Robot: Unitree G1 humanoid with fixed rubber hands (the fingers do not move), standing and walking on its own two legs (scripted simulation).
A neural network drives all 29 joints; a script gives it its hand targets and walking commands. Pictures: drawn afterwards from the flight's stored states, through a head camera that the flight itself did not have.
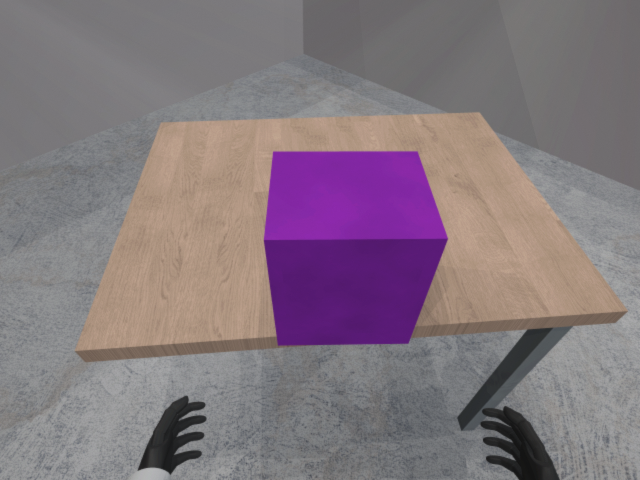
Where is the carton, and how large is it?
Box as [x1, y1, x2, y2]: [264, 151, 447, 345]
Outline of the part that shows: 273,152 264,233 264,244 278,345 408,343 447,239 417,151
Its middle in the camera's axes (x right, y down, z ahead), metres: +0.04 +0.02 +0.56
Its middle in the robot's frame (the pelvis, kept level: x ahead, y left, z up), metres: +0.41 +0.02 +0.05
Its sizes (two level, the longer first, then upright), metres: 0.203 0.169 0.239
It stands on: a table, 0.71 m high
